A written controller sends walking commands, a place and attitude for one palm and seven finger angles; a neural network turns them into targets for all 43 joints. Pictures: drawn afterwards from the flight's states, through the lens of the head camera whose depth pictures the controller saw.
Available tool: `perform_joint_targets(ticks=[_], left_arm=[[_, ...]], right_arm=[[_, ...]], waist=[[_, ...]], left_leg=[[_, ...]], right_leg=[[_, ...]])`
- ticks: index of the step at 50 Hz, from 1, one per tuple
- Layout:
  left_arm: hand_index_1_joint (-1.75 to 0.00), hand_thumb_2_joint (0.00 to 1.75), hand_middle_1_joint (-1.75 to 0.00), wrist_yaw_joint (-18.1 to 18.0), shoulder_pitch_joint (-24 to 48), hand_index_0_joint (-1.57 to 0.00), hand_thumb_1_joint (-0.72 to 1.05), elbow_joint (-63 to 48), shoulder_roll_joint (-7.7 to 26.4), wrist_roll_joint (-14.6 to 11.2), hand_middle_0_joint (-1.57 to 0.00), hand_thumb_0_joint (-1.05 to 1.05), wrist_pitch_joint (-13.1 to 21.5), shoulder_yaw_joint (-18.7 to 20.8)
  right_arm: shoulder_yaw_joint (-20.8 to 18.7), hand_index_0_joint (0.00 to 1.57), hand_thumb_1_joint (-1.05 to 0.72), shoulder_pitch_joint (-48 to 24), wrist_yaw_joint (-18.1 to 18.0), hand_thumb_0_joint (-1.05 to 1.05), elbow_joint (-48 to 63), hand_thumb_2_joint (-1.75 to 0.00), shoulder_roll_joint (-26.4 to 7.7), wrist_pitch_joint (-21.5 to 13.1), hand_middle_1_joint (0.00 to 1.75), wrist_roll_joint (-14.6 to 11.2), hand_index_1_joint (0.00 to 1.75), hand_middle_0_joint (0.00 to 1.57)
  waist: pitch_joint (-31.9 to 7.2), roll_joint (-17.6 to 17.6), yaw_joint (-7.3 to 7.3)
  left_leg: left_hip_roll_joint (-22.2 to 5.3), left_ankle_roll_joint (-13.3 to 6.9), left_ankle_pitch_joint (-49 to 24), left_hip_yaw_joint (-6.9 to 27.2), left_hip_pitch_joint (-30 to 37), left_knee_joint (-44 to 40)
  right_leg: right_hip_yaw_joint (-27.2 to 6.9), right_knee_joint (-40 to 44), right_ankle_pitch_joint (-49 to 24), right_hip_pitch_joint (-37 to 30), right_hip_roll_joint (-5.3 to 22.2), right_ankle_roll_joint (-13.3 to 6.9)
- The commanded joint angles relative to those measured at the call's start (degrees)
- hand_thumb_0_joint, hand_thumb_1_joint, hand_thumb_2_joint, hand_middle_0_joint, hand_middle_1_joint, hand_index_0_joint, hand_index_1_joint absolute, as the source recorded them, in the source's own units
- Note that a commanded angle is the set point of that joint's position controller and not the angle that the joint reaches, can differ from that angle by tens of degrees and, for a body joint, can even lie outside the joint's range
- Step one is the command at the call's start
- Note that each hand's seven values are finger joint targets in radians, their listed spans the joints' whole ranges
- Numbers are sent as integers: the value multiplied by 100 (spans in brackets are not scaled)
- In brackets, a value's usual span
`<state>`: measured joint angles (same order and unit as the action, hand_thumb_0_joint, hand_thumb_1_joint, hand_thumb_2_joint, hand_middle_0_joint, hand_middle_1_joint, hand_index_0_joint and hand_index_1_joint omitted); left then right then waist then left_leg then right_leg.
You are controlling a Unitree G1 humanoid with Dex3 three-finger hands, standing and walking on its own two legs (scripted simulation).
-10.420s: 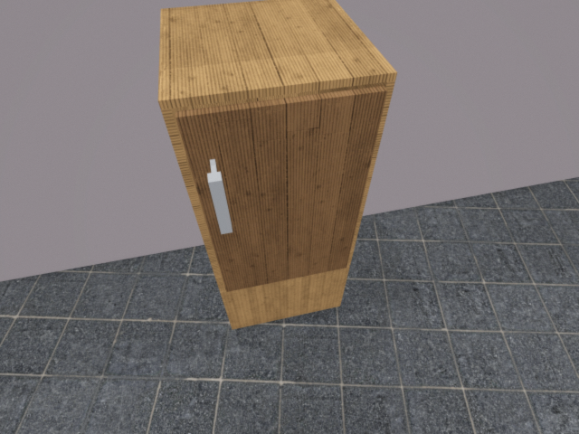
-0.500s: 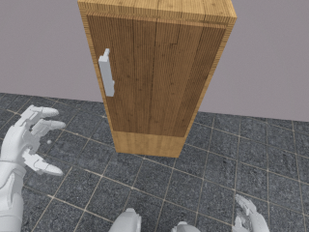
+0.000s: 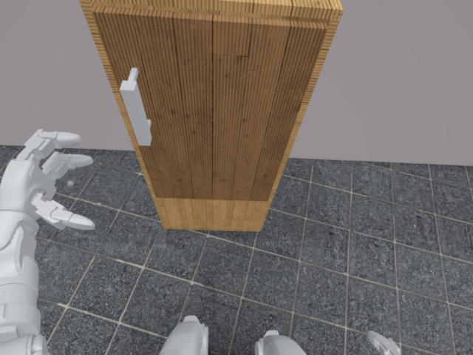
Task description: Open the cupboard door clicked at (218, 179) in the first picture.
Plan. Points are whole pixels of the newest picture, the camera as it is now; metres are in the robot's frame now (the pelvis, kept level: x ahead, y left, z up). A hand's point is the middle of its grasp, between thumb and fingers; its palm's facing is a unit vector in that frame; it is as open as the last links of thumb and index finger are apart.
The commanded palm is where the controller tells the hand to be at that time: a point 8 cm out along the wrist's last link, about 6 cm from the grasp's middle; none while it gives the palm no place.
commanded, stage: move the hooked fingers beside the handle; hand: left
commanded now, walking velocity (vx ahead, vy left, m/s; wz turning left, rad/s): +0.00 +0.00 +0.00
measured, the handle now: (139, 108) +0.55 +0.21 +0.04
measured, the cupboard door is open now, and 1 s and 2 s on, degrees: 0 0 0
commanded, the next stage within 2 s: slide the fingers in behind the handle in 1.72 s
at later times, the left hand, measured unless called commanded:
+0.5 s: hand (94, 147) +0.45 +0.26 +0.05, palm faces +0.02 -1.00 -0.02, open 13.9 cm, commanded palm +0.43 +0.31 +0.05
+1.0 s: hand (103, 123) +0.50 +0.26 +0.05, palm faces +0.02 -1.00 -0.02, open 13.9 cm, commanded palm +0.48 +0.30 +0.05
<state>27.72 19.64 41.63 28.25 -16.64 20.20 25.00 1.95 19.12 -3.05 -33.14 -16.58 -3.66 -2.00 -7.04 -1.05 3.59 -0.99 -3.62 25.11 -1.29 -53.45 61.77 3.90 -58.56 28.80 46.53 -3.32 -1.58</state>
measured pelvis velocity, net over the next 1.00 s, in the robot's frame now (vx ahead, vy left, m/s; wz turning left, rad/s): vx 0.00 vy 0.01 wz -0.04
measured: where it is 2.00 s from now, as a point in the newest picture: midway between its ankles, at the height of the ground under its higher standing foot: outside the picture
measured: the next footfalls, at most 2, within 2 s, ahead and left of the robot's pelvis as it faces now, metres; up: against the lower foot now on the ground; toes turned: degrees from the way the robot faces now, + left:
none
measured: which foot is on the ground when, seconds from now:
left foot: down 0.00-1.00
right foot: down 0.00-1.00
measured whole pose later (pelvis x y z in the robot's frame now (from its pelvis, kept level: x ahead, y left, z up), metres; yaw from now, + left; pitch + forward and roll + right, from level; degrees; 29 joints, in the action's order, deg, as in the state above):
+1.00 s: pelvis +0.00 +0.01 -0.02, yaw -2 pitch +24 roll -6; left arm 23.0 50.1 67.9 39.3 -6.8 22.0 27.5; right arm 3.3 21.5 -1.7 -34.9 -16.8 4.2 0.1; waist -6.6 -1.3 10.5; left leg -2.1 -4.3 26.3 -1.0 -65.1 67.2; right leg 4.2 -62.6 29.1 57.7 -4.3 -1.0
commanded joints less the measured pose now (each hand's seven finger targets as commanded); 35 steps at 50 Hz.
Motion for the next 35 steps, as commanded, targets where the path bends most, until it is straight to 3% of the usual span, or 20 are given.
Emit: perform_joint_targets(ticks=[1, 4, 5, 8, 10, 13, 17, 18, 21, 22, 26, 27, 29, 33, 35], left_arm=[[-120, 30, -120, 17, 1959, -30, -50, -695, 1632, -59, -30, 0, 359, 369], [-120, 30, -120, -30, 2543, -30, -50, -590, 1711, 25, -30, 0, 420, 337], [-120, 30, -120, -58, 2501, -30, -50, -467, 1912, 80, -30, 0, 436, 499], [-120, 30, -120, -118, 2943, -30, -50, -323, 1686, 187, -30, 0, 515, 224], [-120, 30, -120, -149, 3003, -30, -50, -85, 1898, 217, -30, 0, 547, 390], [-120, 30, -120, -193, 3313, -30, -50, 249, 1847, 315, -30, 0, 530, 260], [-120, 30, -120, -238, 3461, -30, -50, 423, 1963, 394, -30, 0, 563, 311], [-120, 30, -120, -249, 3624, -30, -50, 483, 1917, 422, -30, 0, 566, 232], [-120, 30, -120, -294, 3984, -30, -50, 749, 2200, 483, -30, 0, 616, 397], [-120, 30, -120, -295, 4071, -30, -50, 723, 2087, 492, -30, 0, 637, 293], [-120, 30, -120, -319, 4093, -30, -50, 835, 2375, 553, -30, 0, 684, 500], [-120, 30, -120, -298, 4224, -30, -50, 809, 2214, 553, -30, 0, 685, 335], [-120, 30, -120, -310, 4200, -30, -50, 977, 2368, 563, -30, 0, 661, 475], [-120, 30, -120, -326, 4513, -30, -50, 1225, 2483, 643, -30, 0, 590, 430], [-120, 30, -120, -358, 4901, -30, -50, 1149, 2631, 700, -30, 0, 642, 444]], right_arm=[[-394, 20, -90, 270, -67, 0, 518, -90, -999, -145, 30, -31, 30, 20], [-389, 20, -90, 323, -70, 0, 472, -90, -1005, -100, 30, -12, 30, 20], [-391, 20, -90, 360, -68, 0, 454, -90, -1021, -72, 30, -3, 30, 20], [-382, 20, -90, 396, -42, 0, 419, -90, -995, -17, 30, 7, 30, 20], [-379, 20, -90, 458, -34, 0, 383, -90, -1027, 34, 30, 20, 30, 20], [-373, 20, -90, 492, -18, 0, 351, -90, -1037, 118, 30, 23, 30, 20], [-374, 20, -90, 595, 2, 0, 345, -90, -1060, 223, 30, 44, 30, 20], [-368, 20, -90, 607, 13, 0, 317, -90, -1051, 246, 30, 48, 30, 20], [-366, 20, -90, 687, -1, 0, 249, -90, -1096, 326, 30, 61, 30, 20], [-356, 20, -90, 676, 11, 0, 248, -90, -1067, 333, 30, 64, 30, 20], [-366, 20, -90, 800, 27, 0, 210, -90, -1109, 428, 30, 90, 30, 20], [-354, 20, -90, 790, 42, 0, 209, -90, -1084, 440, 30, 91, 30, 20], [-359, 20, -90, 874, 31, 0, 181, -90, -1114, 487, 30, 107, 30, 20], [-340, 20, -90, 928, 31, 0, 120, -90, -1138, 551, 30, 101, 30, 20], [-322, 20, -90, 966, 19, 0, 98, -90, -1158, 571, 30, 118, 30, 20]], waist=[[-1919, -468, 26], [-1991, -620, 66], [-2113, -622, 11], [-2141, -727, 128], [-2239, -688, 92], [-2097, -741, 170], [-2374, -698, 152], [-2333, -751, 210], [-2282, -556, 288], [-2330, -756, 286], [-2548, -794, 265], [-2565, -870, 313], [-2580, -715, 322], [-2369, -794, 440], [-2484, -926, 490]], left_leg=[[-85, 167, -1535, 536, 2019, -819], [-88, 159, -1473, 553, 2085, -759], [-97, 177, -1509, 553, 2094, -761], [-125, 196, -1573, 630, 2295, -755], [-122, 194, -1645, 608, 2218, -689], [-138, 195, -1456, 644, 2175, -708], [-140, 190, -1696, 644, 2222, -635], [-149, 191, -1711, 655, 2227, -612], [-160, 166, -1531, 661, 2017, -546], [-142, 164, -1555, 635, 2044, -532], [-177, 194, -1873, 682, 2237, -494], [-170, 185, -1871, 670, 2243, -476], [-174, 160, -1982, 666, 2141, -413], [-182, 149, -1748, 660, 1943, -392], [-199, 160, -1824, 707, 2048, -358]], right_leg=[[-255, 735, -1326, -33, -19, -25], [-270, 689, -1237, 98, -24, -54], [-262, 667, -1240, 68, -18, -51], [-217, 645, -1195, 304, -24, -47], [-236, 600, -1269, 255, -34, -53], [-204, 602, -1103, 468, -27, -45], [-205, 531, -1265, 423, -37, -44], [-195, 523, -1268, 504, -41, -40], [-229, 516, -1163, 549, -51, -21], [-239, 512, -1183, 547, -43, -24], [-206, 448, -1345, 580, -72, -38], [-213, 456, -1349, 601, -72, -28], [-216, 425, -1463, 559, -90, -37], [-230, 459, -1304, 714, -86, -13], [-229, 406, -1315, 818, -89, -23]])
